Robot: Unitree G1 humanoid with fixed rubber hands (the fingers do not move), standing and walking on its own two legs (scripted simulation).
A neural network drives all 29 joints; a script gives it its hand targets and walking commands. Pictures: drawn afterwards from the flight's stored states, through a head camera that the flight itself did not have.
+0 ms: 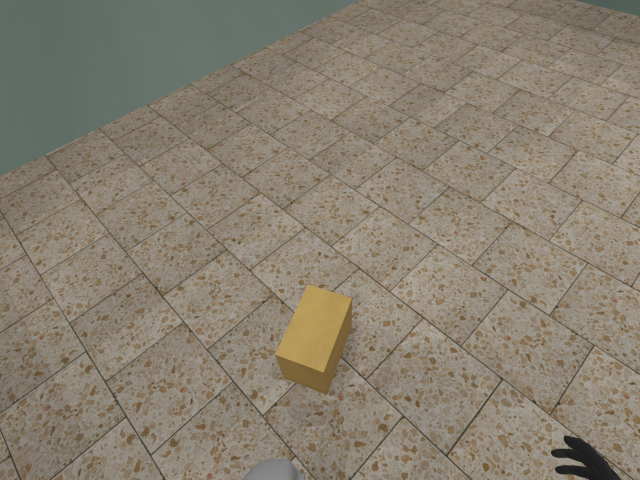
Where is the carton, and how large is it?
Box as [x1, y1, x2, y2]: [275, 285, 351, 394]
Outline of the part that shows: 307,285 275,355 285,378 326,394 351,327 351,298 314,286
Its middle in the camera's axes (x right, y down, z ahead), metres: -0.01 +0.31 +1.21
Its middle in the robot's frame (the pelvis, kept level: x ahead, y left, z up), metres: +0.57 +0.08 -0.67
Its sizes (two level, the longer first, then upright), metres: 0.242 0.146 0.201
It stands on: the floor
